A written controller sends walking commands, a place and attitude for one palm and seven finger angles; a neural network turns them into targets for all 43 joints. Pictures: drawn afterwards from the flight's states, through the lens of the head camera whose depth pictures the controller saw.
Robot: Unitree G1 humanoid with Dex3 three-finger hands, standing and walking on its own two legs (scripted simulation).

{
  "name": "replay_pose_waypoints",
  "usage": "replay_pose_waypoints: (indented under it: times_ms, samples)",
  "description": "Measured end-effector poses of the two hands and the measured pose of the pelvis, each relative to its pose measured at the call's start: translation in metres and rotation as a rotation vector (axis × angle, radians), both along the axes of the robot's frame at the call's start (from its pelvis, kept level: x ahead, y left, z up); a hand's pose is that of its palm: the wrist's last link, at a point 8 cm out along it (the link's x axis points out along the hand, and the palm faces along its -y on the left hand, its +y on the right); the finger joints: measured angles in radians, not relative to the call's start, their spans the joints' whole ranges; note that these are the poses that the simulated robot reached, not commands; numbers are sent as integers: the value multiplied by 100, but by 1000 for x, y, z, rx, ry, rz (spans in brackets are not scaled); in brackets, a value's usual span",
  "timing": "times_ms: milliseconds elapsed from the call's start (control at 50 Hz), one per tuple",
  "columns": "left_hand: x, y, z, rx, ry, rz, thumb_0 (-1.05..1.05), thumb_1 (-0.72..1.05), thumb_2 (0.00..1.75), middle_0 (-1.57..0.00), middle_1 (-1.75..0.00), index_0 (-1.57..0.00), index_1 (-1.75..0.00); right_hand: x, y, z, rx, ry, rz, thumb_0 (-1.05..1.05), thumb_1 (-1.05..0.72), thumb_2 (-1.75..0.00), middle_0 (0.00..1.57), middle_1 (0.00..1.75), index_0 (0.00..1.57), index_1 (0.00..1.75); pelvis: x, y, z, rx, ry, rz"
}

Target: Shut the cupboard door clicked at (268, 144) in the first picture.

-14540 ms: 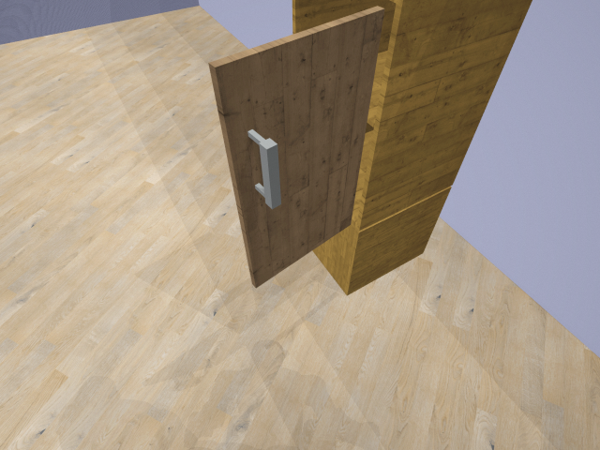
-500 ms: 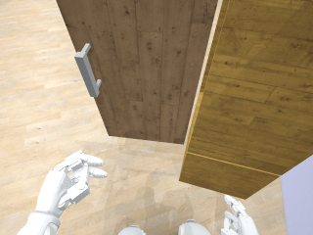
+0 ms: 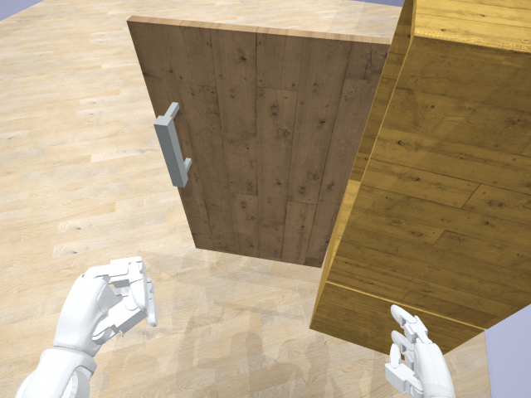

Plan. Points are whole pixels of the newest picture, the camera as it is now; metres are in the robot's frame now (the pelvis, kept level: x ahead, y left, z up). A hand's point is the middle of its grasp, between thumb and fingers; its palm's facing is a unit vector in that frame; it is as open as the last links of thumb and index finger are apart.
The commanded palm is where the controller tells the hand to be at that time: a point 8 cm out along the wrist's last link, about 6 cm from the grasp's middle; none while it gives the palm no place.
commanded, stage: raise the hand and make a fist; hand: left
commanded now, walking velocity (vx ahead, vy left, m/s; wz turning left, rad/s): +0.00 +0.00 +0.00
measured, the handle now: (177, 146) +0.49 +0.20 +0.10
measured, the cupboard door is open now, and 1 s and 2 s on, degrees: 98 98 98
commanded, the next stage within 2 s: bring the fist close to the handle in 0.62 s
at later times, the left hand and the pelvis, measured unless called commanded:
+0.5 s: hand (139, 292) +0.23 +0.18 +0.10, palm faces -0.07 -1.00 -0.06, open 3.1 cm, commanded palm +0.20 +0.23 +0.11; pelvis +0.00 -0.01 +0.02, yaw +0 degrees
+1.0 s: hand (151, 263) +0.26 +0.17 +0.11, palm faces -0.09 -0.99 -0.06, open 3.1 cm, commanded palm +0.25 +0.23 +0.11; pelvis -0.01 -0.02 +0.02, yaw +0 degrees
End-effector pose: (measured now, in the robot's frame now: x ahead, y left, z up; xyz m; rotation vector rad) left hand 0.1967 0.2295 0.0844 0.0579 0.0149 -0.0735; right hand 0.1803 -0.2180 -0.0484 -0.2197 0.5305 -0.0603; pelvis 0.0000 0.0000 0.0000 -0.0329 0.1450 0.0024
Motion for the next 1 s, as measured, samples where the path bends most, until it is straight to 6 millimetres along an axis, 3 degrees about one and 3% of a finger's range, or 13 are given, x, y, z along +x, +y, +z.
replay_pose_waypoints:
  times_ms: [120,280,500,780,1000]
  samples:
    - [8,6,11,9,0,4,1,90,90,-127,-146,-127,-147,-3,6,-1,16,23,15,1,-90,-90,20,30,20,30,3,-1,6,1,-18,3]
    - [18,11,24,11,-8,3,1,90,90,-129,-149,-130,-149,-18,-7,-4,0,64,-13,1,-90,-90,20,30,20,30,3,-2,12,6,-38,2]
    - [13,3,20,0,7,0,1,90,90,-130,-150,-130,-150,-28,-26,2,-28,54,-46,2,-90,-90,20,30,20,30,-1,-7,15,16,-50,-6]
    - [6,-2,21,6,-2,8,1,90,90,-130,-150,-130,-150,-24,-23,1,-9,31,-23,2,-90,-90,20,30,20,30,-6,-13,15,18,-58,0]
    - [50,-2,24,-3,-19,-15,1,90,90,-130,-150,-130,-150,-32,-29,-8,-23,87,-43,1,-90,-90,20,30,20,30,-9,-15,16,22,-54,5]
